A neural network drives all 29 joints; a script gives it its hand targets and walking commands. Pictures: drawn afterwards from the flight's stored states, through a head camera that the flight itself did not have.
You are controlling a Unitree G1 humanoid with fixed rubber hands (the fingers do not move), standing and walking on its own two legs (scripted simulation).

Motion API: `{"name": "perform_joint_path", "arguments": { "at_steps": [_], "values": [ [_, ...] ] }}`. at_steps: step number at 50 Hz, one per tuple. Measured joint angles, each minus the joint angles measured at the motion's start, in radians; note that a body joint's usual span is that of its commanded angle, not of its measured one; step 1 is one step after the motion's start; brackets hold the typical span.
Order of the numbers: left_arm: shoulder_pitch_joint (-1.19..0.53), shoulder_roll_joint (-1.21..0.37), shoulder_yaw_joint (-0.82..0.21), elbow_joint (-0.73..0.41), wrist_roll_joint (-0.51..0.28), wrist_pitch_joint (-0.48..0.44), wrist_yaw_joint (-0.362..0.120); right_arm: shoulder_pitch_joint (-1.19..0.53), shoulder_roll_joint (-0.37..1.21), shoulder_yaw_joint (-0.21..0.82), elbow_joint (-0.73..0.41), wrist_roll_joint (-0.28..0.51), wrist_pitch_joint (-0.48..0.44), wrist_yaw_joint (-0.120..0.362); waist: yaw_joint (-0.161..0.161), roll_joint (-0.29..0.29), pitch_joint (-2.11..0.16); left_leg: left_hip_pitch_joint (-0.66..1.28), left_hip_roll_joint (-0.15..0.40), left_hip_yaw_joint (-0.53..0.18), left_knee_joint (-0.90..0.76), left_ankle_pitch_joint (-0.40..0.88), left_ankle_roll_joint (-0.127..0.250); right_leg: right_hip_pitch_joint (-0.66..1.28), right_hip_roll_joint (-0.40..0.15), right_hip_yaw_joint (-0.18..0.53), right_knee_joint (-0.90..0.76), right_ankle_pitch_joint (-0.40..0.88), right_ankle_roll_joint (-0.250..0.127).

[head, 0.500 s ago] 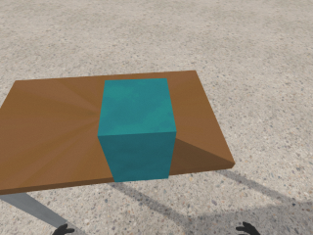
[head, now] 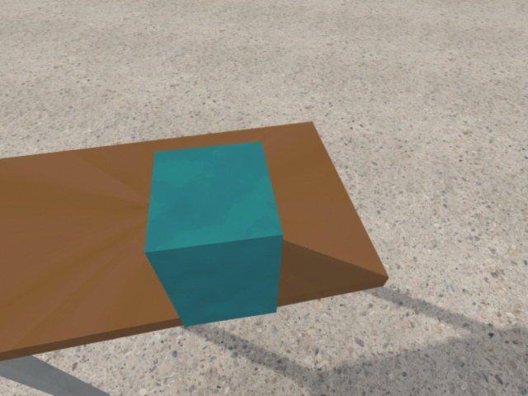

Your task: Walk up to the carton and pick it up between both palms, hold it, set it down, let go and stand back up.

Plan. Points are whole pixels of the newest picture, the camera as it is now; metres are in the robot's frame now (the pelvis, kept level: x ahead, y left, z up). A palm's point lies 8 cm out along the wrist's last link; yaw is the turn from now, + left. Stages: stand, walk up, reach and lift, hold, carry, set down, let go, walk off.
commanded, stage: walk up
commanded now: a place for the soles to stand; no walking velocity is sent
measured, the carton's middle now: (220, 239) +0.35 +0.07 +0.04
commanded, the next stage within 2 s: reach and lift in 0.74 s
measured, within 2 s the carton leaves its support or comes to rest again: neither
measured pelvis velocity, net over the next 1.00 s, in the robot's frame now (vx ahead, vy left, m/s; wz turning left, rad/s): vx -0.03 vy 0.01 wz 0.10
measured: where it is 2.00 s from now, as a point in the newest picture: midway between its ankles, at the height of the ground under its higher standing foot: outside the picture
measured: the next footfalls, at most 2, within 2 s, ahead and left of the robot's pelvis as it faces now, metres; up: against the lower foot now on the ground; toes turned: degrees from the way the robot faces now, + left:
none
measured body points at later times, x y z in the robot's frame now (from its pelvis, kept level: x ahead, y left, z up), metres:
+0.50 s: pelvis +0.01 +0.01 -0.01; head +0.03 +0.01 +0.44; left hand +0.13 +0.27 -0.12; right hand +0.07 -0.27 -0.12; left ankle -0.06 +0.11 -0.73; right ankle +0.04 -0.10 -0.73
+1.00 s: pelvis -0.03 +0.01 -0.02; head +0.03 +0.02 +0.42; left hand +0.19 +0.25 -0.10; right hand +0.16 -0.27 -0.11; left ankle -0.06 +0.11 -0.73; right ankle +0.04 -0.10 -0.73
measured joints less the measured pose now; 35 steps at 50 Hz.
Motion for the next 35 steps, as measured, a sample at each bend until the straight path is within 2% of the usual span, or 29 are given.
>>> {"name": "perform_joint_path", "arguments": {
  "at_steps": [8, 12, 16, 22, 29, 35],
  "values": [
    [-0.029, 0.007, 0.002, -0.005, -0.007, 0.003, 0.007, -0.005, -0.007, -0.001, -0.004, 0.006, 0.027, -0.002, -0.01, -0.003, 0.011, -0.006, 0.02, 0.003, 0.061, -0.047, -0.006, -0.005, 0.019, 0.0, 0.048, -0.037, -0.009],
    [-0.04, 0.008, 0.003, 0.001, -0.008, 0.011, 0.017, -0.008, -0.011, -0.001, -0.003, 0.007, 0.025, -0.005, -0.007, -0.001, 0.001, -0.013, 0.005, -0.026, 0.049, -0.041, -0.004, -0.005, 0.019, 0.004, 0.029, -0.031, -0.007],
    [-0.047, 0.014, 0.0, 0.015, -0.004, 0.015, 0.019, 0.0, -0.005, 0.006, 0.002, 0.005, 0.001, -0.007, -0.008, -0.016, -0.004, 0.008, -0.011, -0.017, 0.004, -0.025, 0.009, 0.004, 0.008, 0.017, 0.007, -0.021, 0.006],
    [-0.069, 0.025, 0.005, 0.021, 0.001, 0.013, 0.009, -0.003, -0.004, 0.009, -0.001, 0.008, 0.009, -0.005, -0.012, -0.027, 0.023, 0.01, -0.001, -0.012, 0.049, -0.055, 0.01, 0.006, 0.018, 0.018, 0.044, -0.042, 0.006],
    [-0.077, 0.022, 0.003, 0.025, -0.009, 0.015, 0.009, -0.012, -0.015, 0.001, -0.01, 0.011, 0.031, -0.003, -0.015, -0.014, 0.025, -0.003, 0.01, -0.013, 0.093, -0.08, 0.006, -0.002, 0.028, 0.016, 0.073, -0.058, -0.001],
    [-0.077, 0.02, -0.004, 0.043, -0.01, 0.021, 0.017, -0.008, -0.013, 0.002, -0.009, 0.01, 0.02, -0.006, -0.011, -0.012, 0.014, 0.008, -0.011, -0.008, 0.046, -0.052, 0.015, 0.004, 0.01, 0.025, 0.041, -0.04, 0.011]
  ]
}}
